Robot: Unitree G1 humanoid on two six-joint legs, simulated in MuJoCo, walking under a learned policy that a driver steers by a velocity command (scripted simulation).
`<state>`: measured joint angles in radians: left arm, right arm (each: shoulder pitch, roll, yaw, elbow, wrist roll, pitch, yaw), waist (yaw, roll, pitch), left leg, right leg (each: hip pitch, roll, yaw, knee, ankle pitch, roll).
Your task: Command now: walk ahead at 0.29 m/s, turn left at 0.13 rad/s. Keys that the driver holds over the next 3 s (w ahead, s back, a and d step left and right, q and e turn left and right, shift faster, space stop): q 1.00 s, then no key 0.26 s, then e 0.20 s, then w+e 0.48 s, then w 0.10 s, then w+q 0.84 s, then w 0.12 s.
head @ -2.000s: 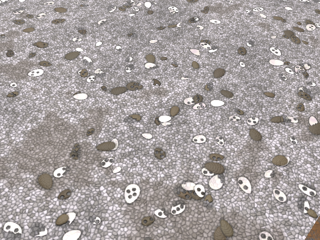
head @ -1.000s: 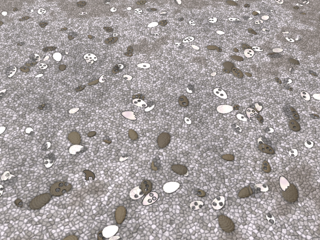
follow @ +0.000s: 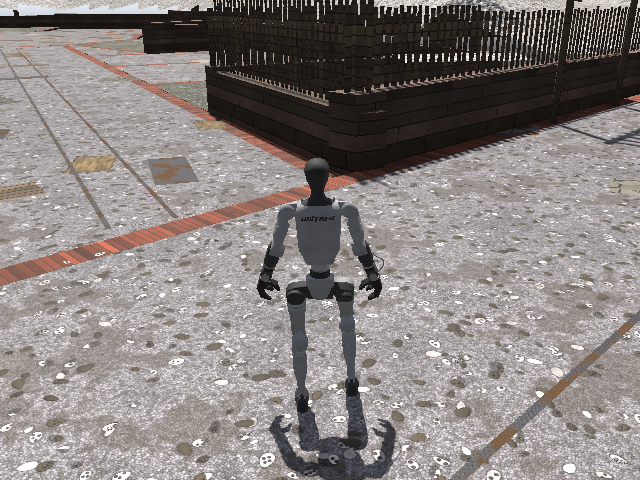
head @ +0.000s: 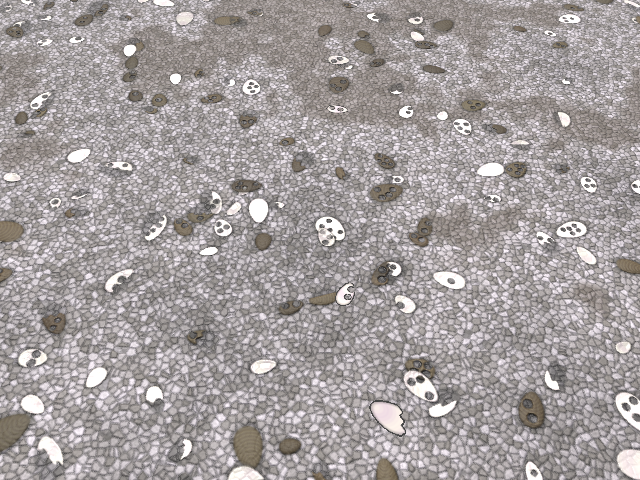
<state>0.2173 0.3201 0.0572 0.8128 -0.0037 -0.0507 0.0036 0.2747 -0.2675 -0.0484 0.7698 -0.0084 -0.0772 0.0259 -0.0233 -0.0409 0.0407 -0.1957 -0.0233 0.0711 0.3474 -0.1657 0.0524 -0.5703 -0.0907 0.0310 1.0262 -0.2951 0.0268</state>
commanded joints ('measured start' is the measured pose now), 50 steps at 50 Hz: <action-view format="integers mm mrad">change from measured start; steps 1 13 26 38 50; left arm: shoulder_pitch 40 23 -181 -170 -190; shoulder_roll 2 165 134 98 79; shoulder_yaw -7 41 41 64 48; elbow -48 -91 -64 -37 -56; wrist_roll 20 34 16 16 -9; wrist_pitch -3 17 48 64 35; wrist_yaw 1 16 39 49 18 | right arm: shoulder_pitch -93 159 -33 -107 -96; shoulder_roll -144 -101 -113 -187 -228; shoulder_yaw -34 -23 -47 -63 -76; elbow -53 2 -88 -130 -148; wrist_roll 6 23 21 15 16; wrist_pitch -15 48 138 75 102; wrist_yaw -13 -50 -44 -56 -62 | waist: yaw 61 40 23 36 -3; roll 119 -231 -102 180 198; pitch -52 -339 -144 -99 -108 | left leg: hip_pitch -22 -358 -173 53 61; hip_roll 210 -42 89 243 201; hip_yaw -114 -151 -48 -383 -530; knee -120 714 482 -35 17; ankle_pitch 663 -584 -201 240 226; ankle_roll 172 -74 -97 152 181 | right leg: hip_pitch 66 704 366 -70 125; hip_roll -3 -367 -231 65 127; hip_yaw -8 427 -7 31 65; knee -181 -604 -776 98 -321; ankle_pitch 136 814 274 -79 -70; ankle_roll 21 -318 -259 28 57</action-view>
